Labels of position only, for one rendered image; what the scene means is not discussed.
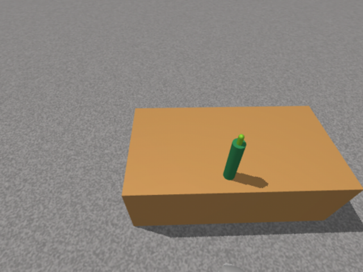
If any bottle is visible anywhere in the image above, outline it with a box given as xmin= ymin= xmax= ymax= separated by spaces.
xmin=223 ymin=134 xmax=246 ymax=180

